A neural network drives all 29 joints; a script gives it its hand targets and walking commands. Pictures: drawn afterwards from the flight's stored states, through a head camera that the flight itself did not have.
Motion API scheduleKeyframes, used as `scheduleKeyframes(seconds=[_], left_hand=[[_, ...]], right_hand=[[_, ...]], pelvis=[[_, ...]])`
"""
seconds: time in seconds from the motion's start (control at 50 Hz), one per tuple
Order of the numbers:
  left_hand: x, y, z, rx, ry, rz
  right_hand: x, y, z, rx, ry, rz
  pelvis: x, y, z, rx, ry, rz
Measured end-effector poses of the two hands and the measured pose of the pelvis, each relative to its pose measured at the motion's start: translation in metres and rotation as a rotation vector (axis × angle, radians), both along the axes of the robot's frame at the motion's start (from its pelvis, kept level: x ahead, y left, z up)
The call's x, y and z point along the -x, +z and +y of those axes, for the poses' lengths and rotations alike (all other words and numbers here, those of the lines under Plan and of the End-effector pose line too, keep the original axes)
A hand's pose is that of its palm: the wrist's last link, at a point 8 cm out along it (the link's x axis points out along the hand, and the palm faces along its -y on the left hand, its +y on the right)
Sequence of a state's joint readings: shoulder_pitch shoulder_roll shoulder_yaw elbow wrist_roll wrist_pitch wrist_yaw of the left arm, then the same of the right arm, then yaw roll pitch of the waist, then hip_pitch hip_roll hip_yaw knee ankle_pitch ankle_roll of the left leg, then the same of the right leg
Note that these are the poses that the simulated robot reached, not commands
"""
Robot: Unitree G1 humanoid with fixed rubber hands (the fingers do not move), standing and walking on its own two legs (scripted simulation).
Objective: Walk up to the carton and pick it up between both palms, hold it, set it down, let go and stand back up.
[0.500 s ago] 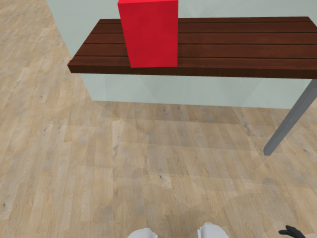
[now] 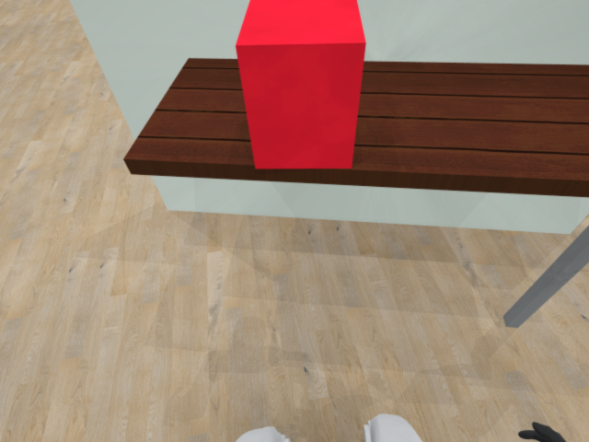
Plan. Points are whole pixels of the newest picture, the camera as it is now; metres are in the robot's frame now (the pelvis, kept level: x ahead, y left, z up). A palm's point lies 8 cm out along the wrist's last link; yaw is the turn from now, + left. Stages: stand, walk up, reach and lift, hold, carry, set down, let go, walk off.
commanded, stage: walk up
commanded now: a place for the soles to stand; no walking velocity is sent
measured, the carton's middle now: (303, 85) +0.73 +0.03 +0.11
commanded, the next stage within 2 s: none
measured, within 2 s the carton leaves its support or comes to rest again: neither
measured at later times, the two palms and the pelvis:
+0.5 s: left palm (90, 434) +0.15 +0.33 -0.09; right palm (533, 380) +0.24 -0.31 -0.09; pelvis +0.14 +0.00 +0.00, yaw +1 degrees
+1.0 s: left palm (76, 343) +0.29 +0.41 -0.10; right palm (467, 337) +0.30 -0.23 -0.08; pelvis +0.21 +0.09 +0.00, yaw -1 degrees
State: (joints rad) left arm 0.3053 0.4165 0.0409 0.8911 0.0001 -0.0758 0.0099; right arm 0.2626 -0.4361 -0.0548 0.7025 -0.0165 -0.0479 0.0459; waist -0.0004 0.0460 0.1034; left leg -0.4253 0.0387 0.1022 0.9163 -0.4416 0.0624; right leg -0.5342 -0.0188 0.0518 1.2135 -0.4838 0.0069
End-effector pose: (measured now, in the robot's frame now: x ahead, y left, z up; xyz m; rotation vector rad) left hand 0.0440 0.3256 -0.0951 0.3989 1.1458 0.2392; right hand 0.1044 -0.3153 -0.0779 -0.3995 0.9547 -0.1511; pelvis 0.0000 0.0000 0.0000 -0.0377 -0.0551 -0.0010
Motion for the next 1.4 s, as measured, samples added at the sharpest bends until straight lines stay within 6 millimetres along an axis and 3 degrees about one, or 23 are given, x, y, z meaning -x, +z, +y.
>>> scheduleKeyframes(seconds=[0.14, 0.26, 0.32, 0.42, 0.56, 0.66, 0.84, 1.06, 1.2, 1.3, 1.4], left_hand=[[-0.085, 0.01, -0.005, 0.0, -0.038, -0.089], [-0.133, 0.012, -0.019, -0.024, -0.052, -0.124], [-0.134, 0.009, -0.022, -0.029, -0.031, -0.11], [-0.118, 0.012, -0.012, -0.041, 0.01, -0.039], [-0.115, -0.003, 0.02, -0.01, 0.04, 0.022], [-0.144, -0.025, 0.054, 0.011, 0.037, 0.048], [-0.212, -0.011, 0.084, 0.016, -0.002, 0.006], [-0.25, -0.005, 0.082, -0.01, -0.016, -0.03], [-0.245, 0.0, 0.07, -0.03, -0.015, -0.021], [-0.238, 0.0, 0.078, -0.029, -0.008, -0.008], [-0.245, -0.001, 0.085, -0.018, -0.01, -0.005]], right_hand=[[-0.026, 0.001, -0.004, -0.002, -0.015, 0.026], [-0.067, -0.013, -0.019, -0.022, -0.023, 0.033], [-0.089, -0.02, -0.021, -0.031, -0.02, 0.044], [-0.117, -0.015, -0.012, -0.033, -0.009, 0.043], [-0.147, -0.009, 0.019, -0.003, 0.003, 0.067], [-0.159, -0.012, 0.054, 0.024, -0.001, 0.069], [-0.179, 0.007, 0.083, 0.055, -0.032, 0.079], [-0.194, -0.002, 0.081, 0.043, -0.044, 0.079], [-0.198, -0.009, 0.068, 0.017, -0.063, 0.075], [-0.199, -0.008, 0.075, 0.019, -0.059, 0.076], [-0.198, -0.002, 0.083, 0.027, -0.057, 0.075]], pelvis=[[-0.039, 0.004, -0.002, -0.007, -0.01, 0.006], [-0.082, -0.003, -0.018, -0.032, -0.012, -0.003], [-0.1, -0.006, -0.022, -0.02, -0.001, -0.013], [-0.124, -0.001, -0.015, -0.018, 0.013, -0.022], [-0.153, -0.004, 0.018, 0.018, 0.022, -0.025], [-0.17, -0.015, 0.055, 0.032, 0.013, -0.01], [-0.198, 0.002, 0.087, 0.033, -0.009, 0.027], [-0.215, 0.0, 0.085, 0.006, -0.016, 0.03], [-0.218, -0.001, 0.071, -0.008, -0.02, 0.016], [-0.217, 0.0, 0.078, -0.005, -0.016, 0.017], [-0.219, 0.003, 0.087, 0.001, -0.017, 0.021]])
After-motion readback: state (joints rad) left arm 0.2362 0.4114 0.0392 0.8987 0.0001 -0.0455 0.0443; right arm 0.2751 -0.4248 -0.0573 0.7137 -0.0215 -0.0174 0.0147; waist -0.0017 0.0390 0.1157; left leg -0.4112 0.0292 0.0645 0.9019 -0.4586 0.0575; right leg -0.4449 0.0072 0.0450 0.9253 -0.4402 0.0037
